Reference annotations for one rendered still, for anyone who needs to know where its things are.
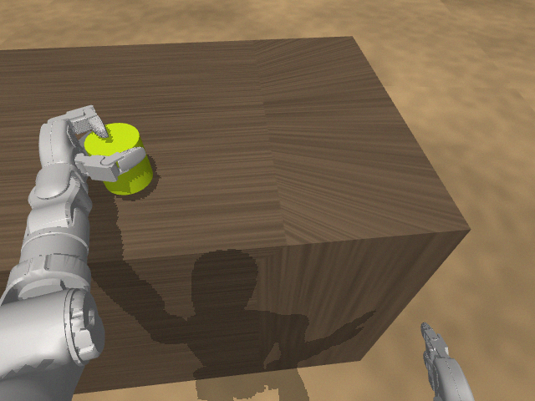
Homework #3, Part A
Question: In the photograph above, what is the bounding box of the can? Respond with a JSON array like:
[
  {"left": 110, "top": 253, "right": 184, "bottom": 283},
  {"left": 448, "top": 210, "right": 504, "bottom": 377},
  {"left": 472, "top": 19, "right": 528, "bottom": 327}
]
[{"left": 84, "top": 123, "right": 153, "bottom": 195}]

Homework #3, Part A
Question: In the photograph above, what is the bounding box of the left robot arm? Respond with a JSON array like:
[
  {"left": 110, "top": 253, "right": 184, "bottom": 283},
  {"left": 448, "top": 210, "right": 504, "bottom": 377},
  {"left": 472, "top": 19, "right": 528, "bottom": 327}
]
[{"left": 0, "top": 163, "right": 105, "bottom": 401}]

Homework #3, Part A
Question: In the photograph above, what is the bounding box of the left robot hand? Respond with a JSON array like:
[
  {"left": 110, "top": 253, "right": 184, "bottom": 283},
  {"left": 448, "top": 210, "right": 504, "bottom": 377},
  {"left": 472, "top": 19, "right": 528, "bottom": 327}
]
[{"left": 38, "top": 105, "right": 146, "bottom": 182}]

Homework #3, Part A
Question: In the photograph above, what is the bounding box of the right robot hand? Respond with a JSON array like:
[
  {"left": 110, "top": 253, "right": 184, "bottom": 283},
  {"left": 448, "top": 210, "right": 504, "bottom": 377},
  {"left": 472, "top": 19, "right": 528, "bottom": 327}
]
[{"left": 420, "top": 322, "right": 475, "bottom": 401}]

